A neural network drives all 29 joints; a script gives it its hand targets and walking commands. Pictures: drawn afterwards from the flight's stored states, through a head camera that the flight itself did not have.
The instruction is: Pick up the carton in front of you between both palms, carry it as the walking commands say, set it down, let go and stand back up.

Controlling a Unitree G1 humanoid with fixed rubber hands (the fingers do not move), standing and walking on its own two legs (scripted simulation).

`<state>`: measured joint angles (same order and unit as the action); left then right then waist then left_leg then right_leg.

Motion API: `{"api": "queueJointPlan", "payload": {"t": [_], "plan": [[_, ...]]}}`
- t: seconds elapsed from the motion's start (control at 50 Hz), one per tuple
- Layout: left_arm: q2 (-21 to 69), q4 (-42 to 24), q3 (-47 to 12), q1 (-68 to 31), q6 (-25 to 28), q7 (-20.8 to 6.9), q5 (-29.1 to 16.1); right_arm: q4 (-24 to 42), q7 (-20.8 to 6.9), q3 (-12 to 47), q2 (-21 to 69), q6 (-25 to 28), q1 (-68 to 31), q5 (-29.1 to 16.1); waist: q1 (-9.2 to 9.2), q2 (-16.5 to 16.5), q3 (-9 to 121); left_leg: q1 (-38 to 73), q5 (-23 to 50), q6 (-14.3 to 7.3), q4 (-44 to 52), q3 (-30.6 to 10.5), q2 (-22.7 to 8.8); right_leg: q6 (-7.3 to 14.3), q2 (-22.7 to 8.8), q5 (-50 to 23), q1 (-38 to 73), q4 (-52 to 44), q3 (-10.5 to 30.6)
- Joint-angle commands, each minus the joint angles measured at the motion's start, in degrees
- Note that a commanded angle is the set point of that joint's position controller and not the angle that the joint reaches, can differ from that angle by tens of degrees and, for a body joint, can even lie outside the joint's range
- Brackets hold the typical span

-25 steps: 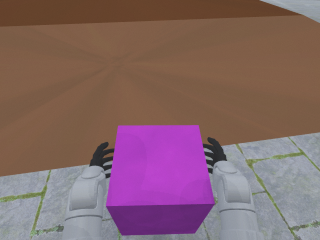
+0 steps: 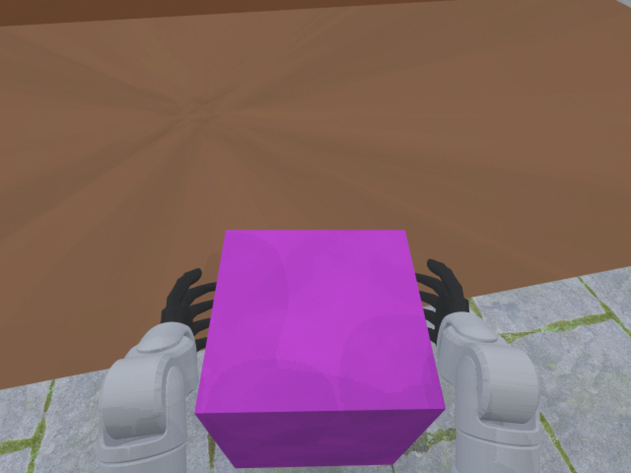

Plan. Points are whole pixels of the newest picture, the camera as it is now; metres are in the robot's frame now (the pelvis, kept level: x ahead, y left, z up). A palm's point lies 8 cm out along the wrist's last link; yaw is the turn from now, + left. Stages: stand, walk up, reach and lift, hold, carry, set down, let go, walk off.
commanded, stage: carry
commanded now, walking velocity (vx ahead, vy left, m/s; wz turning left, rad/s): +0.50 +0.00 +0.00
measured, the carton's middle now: (315, 355) +0.27 -0.01 +0.03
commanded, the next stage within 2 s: none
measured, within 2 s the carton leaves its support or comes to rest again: neither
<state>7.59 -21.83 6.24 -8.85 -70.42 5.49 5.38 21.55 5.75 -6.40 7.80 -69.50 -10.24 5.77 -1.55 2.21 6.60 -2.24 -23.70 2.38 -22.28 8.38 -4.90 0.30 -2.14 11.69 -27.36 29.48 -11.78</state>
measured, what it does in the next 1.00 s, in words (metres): walks ahead: right foot, then left foot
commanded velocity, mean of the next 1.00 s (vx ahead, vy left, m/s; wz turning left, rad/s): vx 0.50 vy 0.00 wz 0.00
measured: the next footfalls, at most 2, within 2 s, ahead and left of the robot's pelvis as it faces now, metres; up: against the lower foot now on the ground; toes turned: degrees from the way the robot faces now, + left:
right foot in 0.02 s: +0.15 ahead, -0.10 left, +0.00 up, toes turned -10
left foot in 0.48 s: +0.48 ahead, +0.10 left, +0.00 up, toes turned +12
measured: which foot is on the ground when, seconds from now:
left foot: down 0.00-0.04, up 0.06-0.46, down 0.48-0.98, up 1.00-1.00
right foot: up 0.00-0.00, down 0.02-0.50, up 0.52-0.94, down 0.96-1.00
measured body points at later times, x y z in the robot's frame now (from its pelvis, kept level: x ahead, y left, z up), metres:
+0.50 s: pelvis +0.33 +0.01 -0.02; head +0.32 +0.02 +0.43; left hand +0.60 +0.17 +0.06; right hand +0.61 -0.14 +0.07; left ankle +0.45 +0.09 -0.73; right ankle +0.12 -0.09 -0.72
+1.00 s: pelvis +0.66 -0.01 -0.02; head +0.67 -0.02 +0.43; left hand +0.97 +0.15 +0.11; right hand +0.98 -0.16 +0.11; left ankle +0.46 +0.09 -0.70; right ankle +0.77 -0.09 -0.73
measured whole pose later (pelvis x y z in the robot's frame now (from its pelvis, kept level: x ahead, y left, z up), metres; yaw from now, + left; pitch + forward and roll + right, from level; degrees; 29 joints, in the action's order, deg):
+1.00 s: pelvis +0.66 -0.01 -0.02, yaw +1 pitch +2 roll -1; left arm 6.1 -19.7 7.0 -20.3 -70.7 6.9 4.4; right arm 21.0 6.2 -8.7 4.1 -70.1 -20.1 4.1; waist 1.6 2.7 2.6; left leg -3.5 -29.0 0.0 -44.2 8.0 -5.3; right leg 5.0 -1.6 10.6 -29.1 35.6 -13.3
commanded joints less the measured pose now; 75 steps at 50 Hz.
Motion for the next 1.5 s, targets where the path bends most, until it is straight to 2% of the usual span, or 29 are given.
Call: {"api": "queueJointPlan", "payload": {"t": [0.0,0.02,0.04,0.1,0.12,0.24,0.38,0.44,0.46,0.48,0.5,0.52,0.58,0.72,0.84,0.88,0.92,0.94,0.96,0.98,1.0,1.06,1.2,1.32,1.38,1.4,1.42,1.44,1.48], "plan": [[46.98,-1.36,-38.33,-24.94,-0.43,-13.51,-20.67,0.66,-15.23,40.49,46.21,-2.00,-24.19,-23.54,2.78,0.35,14.19,-16.01,21.33,-3.03,-15.65,3.94,-4.10,1.29,-0.95,1.18,33.25,-2.83,1.29],[45.80,-0.22,-37.46,-24.75,-0.60,-13.49,-19.70,1.40,-15.45,40.66,45.30,-2.67,-26.25,-23.79,3.61,-13.91,15.48,-26.75,7.96,-0.02,-32.97,4.62,1.68,6.33,-16.40,14.26,36.93,-13.98,28.74],[46.49,0.56,-37.08,-26.16,-0.63,-13.45,-19.44,1.64,-15.71,41.22,45.88,-3.24,-28.85,-24.44,3.75,-18.48,13.83,-37.47,-4.77,-1.02,-42.88,-1.54,4.58,12.70,-23.49,12.58,40.07,-18.67,43.06],[51.71,-1.98,-39.06,-30.53,-0.27,-13.79,-21.60,-0.45,-16.32,40.79,50.34,-2.40,-29.13,-24.70,2.76,-4.46,12.74,-40.15,1.55,-4.11,-47.26,-7.81,-3.17,10.66,-20.36,0.49,33.70,-16.75,30.91],[53.14,-2.84,-39.94,-31.93,0.17,-14.08,-22.27,-0.41,-16.20,40.87,51.39,-1.79,-28.72,-24.44,2.54,-3.55,12.68,-38.29,4.93,-3.86,-43.35,-8.03,-4.10,8.70,-18.70,-2.17,31.57,-17.79,25.89],[52.44,-4.52,-41.86,-30.49,1.04,-15.68,-24.97,-0.97,-14.05,40.61,53.28,0.53,-23.03,-20.37,2.67,-8.69,11.41,-37.01,13.00,-1.97,-24.69,-1.44,-0.44,7.05,-13.26,-17.25,34.38,-18.00,11.37],[50.00,-1.40,-40.68,-25.27,0.87,-16.21,-22.89,-1.31,-14.24,40.84,51.85,0.06,-20.88,-20.14,3.11,-11.43,4.53,-28.52,21.92,-4.39,-7.14,5.17,2.76,5.32,-10.98,-30.62,33.63,-15.64,3.64],[49.84,-2.01,-41.03,-25.66,1.06,-16.16,-22.71,-2.11,-14.95,40.67,52.00,0.30,-20.50,-20.87,1.49,-9.78,10.25,-7.84,18.28,-5.19,-3.61,9.97,7.49,2.37,-8.48,-38.69,28.58,1.75,-2.33],[49.33,-2.08,-41.07,-26.14,1.16,-16.18,-22.55,-2.45,-15.21,40.55,51.88,0.45,-20.07,-20.89,0.03,-6.78,13.64,4.20,14.02,-5.45,-3.81,3.57,2.45,0.99,-7.21,-26.67,19.75,12.31,-1.57],[49.49,-3.02,-41.66,-27.57,0.89,-16.18,-22.92,-4.01,-15.47,39.87,51.09,0.90,-19.53,-20.25,-0.53,6.28,18.32,14.53,3.54,-12.67,1.93,-23.90,-14.09,-1.60,-1.62,-10.95,5.44,29.60,-0.71],[49.76,-3.06,-42.09,-27.75,1.14,-16.26,-22.90,-4.70,-15.67,40.46,52.59,1.38,-19.31,-20.76,-0.19,14.57,18.07,19.70,9.26,-17.68,9.50,-39.70,-20.03,-1.66,3.96,14.47,-8.07,40.73,4.71],[51.60,-2.20,-42.39,-28.09,1.76,-16.22,-22.92,-3.15,-15.90,40.99,54.01,1.75,-20.65,-21.82,0.11,10.61,17.21,18.62,16.55,-17.23,8.41,-34.40,-19.70,-0.09,0.12,15.22,-11.48,46.46,10.22],[55.95,-1.92,-42.57,-26.99,3.87,-15.92,-22.69,-0.74,-16.35,42.76,57.76,3.17,-23.08,-23.75,0.68,-0.24,15.47,8.34,25.28,-11.67,8.16,-19.65,-15.01,1.54,-5.28,6.83,-8.85,37.86,11.87],[55.58,-2.08,-43.38,-21.10,6.21,-13.91,-19.85,0.72,-17.67,43.53,54.38,4.13,-19.03,-24.48,0.80,5.45,10.60,6.95,28.72,-9.74,11.12,-5.41,-10.07,-0.69,-2.98,-2.35,-8.47,14.35,4.21],[46.93,-8.00,-44.04,-30.86,3.67,-13.23,-22.96,4.36,-15.72,41.96,45.71,2.50,-24.91,-23.83,0.26,6.67,4.17,6.76,33.59,-9.33,9.51,-0.62,-8.79,0.96,-1.16,-9.10,-5.37,3.21,-0.27],[42.60,-8.02,-43.09,-36.10,2.08,-12.86,-23.92,4.81,-14.53,41.14,41.67,1.24,-29.75,-23.70,-0.34,6.91,4.45,6.78,38.30,-8.92,5.06,0.62,-8.51,2.62,-0.37,-8.28,-1.21,2.07,-0.89],[38.62,-5.32,-41.13,-40.43,0.47,-12.25,-24.22,3.68,-13.41,40.04,37.38,-0.54,-35.74,-23.95,2.26,4.86,9.02,2.91,43.96,-7.08,-9.31,4.69,-5.51,3.49,4.38,-3.28,13.37,-0.39,-4.95],[36.78,-3.21,-39.51,-42.39,-0.29,-11.91,-24.20,2.66,-12.80,39.25,35.12,-1.60,-39.52,-24.15,5.05,0.59,13.28,-4.63,36.39,-5.64,-21.11,4.77,-3.55,3.44,1.63,-0.12,25.76,-0.31,-0.80],[33.15,-0.80,-37.08,-45.07,-0.98,-11.47,-23.47,1.51,-12.22,38.93,34.88,-2.97,-43.93,-24.76,5.66,-12.47,18.59,-19.36,20.08,-3.04,-39.46,4.05,2.05,10.18,-14.36,9.29,37.14,-6.49,26.22],[33.03,1.53,-36.03,-47.82,-1.64,-11.11,-24.27,0.29,-11.83,37.89,34.86,-3.87,-47.82,-25.45,6.68,-22.66,19.30,-33.58,-4.66,-2.92,-52.43,-1.96,9.12,16.17,-20.91,6.99,43.17,-15.32,44.90],[34.34,1.40,-36.06,-51.77,-2.39,-10.94,-26.17,-1.99,-11.41,36.97,36.11,-4.33,-51.32,-26.20,5.54,-17.74,19.07,-37.47,-4.18,-5.30,-59.88,-7.95,5.04,15.69,-20.63,1.97,43.06,-13.14,39.77],[40.32,2.26,-35.96,-65.31,-3.13,-10.83,-29.88,-6.86,-10.67,34.48,39.69,-4.89,-59.81,-27.50,3.97,-4.28,18.16,-37.85,3.71,-7.63,-55.26,-9.51,-0.16,10.63,-15.63,-8.22,33.92,-9.82,25.21],[45.18,13.13,-30.01,-80.66,-4.98,-11.20,-31.07,-19.47,-9.21,28.65,44.96,-6.52,-73.17,-25.58,5.03,-7.77,17.84,-46.28,8.18,-5.14,-43.48,-5.40,-0.10,12.92,-13.19,-13.20,35.62,-10.09,16.01],[48.70,21.21,-24.59,-85.70,-5.61,-11.13,-28.36,-27.66,-9.66,23.71,49.36,-7.13,-79.04,-24.62,5.53,-10.65,14.58,-37.67,13.69,-6.18,-19.71,1.06,3.74,10.17,-9.00,-27.46,35.17,-7.19,7.99],[50.59,23.05,-22.74,-85.05,-5.88,-10.88,-26.58,-30.71,-10.31,21.62,51.35,-7.27,-77.83,-23.96,0.08,-10.66,19.08,-16.55,16.79,-8.17,-7.88,6.86,9.83,5.47,-7.23,-45.62,31.74,8.71,1.08],[50.92,23.23,-22.69,-84.76,-5.78,-10.84,-25.86,-31.31,-10.70,21.08,52.01,-7.00,-76.63,-23.93,-3.36,-7.11,24.06,-0.78,17.58,-8.57,-7.29,2.21,6.37,3.57,-5.91,-35.49,22.71,19.50,1.46],[52.15,23.57,-22.66,-84.56,-5.93,-10.93,-25.71,-31.41,-10.92,20.42,51.14,-6.64,-76.39,-23.49,-3.22,6.14,31.23,15.29,20.25,-14.51,-7.93,-24.95,-10.19,0.96,-1.42,-10.89,6.71,33.62,4.41],[52.24,23.06,-22.57,-85.43,-5.73,-10.77,-25.22,-31.16,-11.10,20.96,52.46,-6.17,-77.03,-23.64,-4.35,17.49,33.10,24.92,25.56,-21.28,-0.92,-43.63,-15.55,0.30,7.67,16.93,-8.94,48.09,9.25],[52.78,18.80,-23.06,-87.55,-4.88,-9.76,-24.12,-24.20,-11.73,23.27,56.19,-5.56,-80.71,-26.61,-4.26,7.32,28.54,23.87,34.54,-19.67,-5.54,-33.58,-13.54,2.93,2.58,15.61,-18.80,55.09,14.26]]}}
